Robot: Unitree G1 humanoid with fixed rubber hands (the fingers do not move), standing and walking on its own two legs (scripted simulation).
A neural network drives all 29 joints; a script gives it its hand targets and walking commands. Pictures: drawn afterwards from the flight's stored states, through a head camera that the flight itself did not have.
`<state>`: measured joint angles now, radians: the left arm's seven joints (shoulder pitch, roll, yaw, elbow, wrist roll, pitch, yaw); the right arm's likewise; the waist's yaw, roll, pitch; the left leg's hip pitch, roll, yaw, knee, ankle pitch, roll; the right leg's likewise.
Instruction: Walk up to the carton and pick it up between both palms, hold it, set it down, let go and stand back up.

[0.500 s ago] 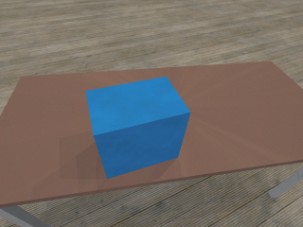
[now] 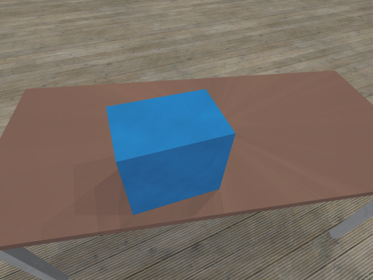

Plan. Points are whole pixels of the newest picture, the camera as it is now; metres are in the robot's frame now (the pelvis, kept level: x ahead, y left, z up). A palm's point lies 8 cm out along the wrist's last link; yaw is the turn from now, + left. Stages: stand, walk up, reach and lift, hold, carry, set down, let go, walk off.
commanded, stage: walk up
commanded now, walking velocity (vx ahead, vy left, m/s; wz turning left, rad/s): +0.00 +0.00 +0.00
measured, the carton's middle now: (169, 152) +0.45 +0.05 -0.02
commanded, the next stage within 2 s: none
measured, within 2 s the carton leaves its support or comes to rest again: neither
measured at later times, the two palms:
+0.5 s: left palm out of the picture +0.02 +0.16 -0.16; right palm out of the picture +0.00 -0.40 -0.15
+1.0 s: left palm out of the picture -0.16 +0.14 -0.15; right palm out of the picture +0.10 -0.32 -0.14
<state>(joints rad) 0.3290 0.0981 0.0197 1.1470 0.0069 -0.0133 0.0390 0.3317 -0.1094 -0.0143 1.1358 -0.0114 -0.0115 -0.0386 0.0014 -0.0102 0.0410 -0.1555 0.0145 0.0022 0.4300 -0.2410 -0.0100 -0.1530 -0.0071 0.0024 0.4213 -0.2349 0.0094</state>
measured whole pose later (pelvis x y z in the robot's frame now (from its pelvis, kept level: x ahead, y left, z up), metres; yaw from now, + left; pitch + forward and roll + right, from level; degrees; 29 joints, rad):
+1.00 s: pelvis -0.05 -0.10 -0.02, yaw +21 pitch -3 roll +1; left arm 0.35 0.29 -0.01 0.96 0.06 0.00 0.00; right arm 0.26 -0.23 -0.03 0.91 -0.03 0.00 0.02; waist 0.05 -0.04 0.10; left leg -0.28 0.00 0.00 0.62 -0.25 -0.01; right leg -0.22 -0.22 -0.14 0.66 -0.37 0.04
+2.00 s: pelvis -0.03 -0.09 +0.00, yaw +19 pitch -2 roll +0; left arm 0.27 0.27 -0.04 1.07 0.00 0.00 0.01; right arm 0.24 -0.24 0.06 1.00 -0.01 -0.02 -0.02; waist 0.02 -0.01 0.05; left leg -0.20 0.02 0.02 0.49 -0.26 -0.01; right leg -0.22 -0.01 -0.03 0.48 -0.23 0.00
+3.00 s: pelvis -0.01 -0.08 -0.01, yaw +19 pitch -2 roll -1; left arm 0.16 0.22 0.06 0.43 -0.01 0.27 -0.02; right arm 0.15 -0.24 -0.03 0.80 0.04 -0.21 0.05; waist -0.04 0.02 0.03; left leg -0.19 0.06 0.06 0.53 -0.32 -0.02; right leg -0.18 0.00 -0.04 0.48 -0.27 0.00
